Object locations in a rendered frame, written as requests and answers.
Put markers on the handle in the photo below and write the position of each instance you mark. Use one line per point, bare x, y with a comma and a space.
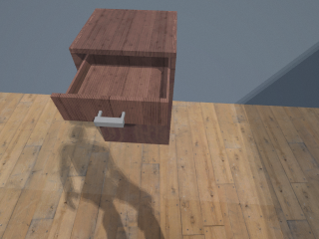
109, 122

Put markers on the cabinet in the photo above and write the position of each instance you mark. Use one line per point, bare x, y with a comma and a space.
131, 32

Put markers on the drawer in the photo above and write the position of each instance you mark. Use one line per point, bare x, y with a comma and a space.
114, 84

